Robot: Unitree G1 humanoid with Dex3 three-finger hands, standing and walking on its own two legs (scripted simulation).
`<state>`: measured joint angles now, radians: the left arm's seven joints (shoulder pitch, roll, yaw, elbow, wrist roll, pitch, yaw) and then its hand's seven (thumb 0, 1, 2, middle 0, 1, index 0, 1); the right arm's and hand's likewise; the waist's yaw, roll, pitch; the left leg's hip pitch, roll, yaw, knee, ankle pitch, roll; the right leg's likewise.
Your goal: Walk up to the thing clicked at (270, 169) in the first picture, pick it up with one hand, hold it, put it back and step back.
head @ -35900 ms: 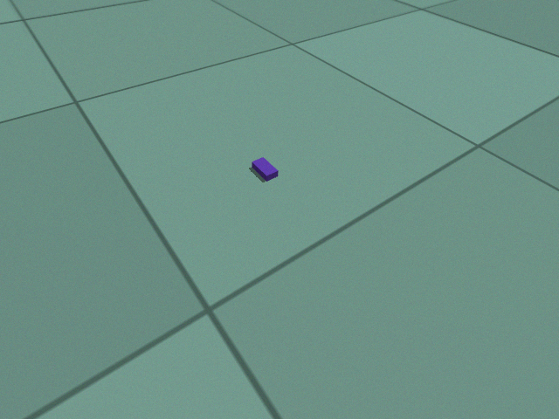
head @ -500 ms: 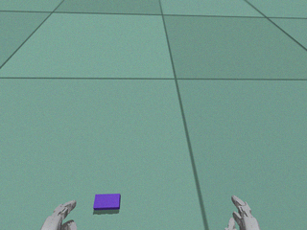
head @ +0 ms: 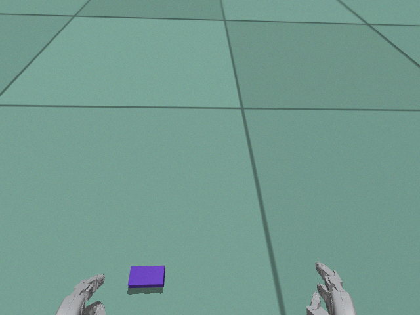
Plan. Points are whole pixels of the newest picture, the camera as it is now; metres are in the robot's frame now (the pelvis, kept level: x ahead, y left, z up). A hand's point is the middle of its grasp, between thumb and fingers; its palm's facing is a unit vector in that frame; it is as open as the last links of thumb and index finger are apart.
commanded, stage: home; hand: left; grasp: from above
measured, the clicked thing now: (147, 276) +0.45 +0.24 -0.69
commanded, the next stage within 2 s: stand in 0.76 s
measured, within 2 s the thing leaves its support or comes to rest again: neither
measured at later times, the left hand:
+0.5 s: hand out of the picture +0.16 +0.18 -0.05, palm faces +0.04 -0.98 -0.20, open 7.4 cm
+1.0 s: hand out of the picture +0.15 +0.21 -0.08, palm faces +0.00 -0.95 -0.32, open 7.4 cm
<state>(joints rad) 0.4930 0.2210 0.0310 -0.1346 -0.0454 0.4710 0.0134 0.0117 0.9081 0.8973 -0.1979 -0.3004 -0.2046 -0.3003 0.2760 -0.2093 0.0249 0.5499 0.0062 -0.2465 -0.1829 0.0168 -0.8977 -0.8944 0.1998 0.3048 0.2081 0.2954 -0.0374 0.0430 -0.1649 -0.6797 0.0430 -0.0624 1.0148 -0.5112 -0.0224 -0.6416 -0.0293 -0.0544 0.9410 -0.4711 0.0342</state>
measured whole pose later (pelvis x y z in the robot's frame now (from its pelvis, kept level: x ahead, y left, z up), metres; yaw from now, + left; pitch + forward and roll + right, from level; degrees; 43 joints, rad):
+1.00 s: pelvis -0.01 +0.00 +0.01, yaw +0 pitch +3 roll +0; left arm 0.25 0.28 0.01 0.39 0.05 0.15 0.03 0.01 0.91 0.90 -0.20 -0.30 -0.21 -0.30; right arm 0.17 -0.27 0.00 0.75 -0.08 -0.08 -0.05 0.01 -0.90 -0.89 0.20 0.30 0.21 0.30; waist 0.02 -0.01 -0.01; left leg -0.51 0.02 -0.02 0.90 -0.45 -0.01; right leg -0.51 -0.06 -0.02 0.89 -0.44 0.03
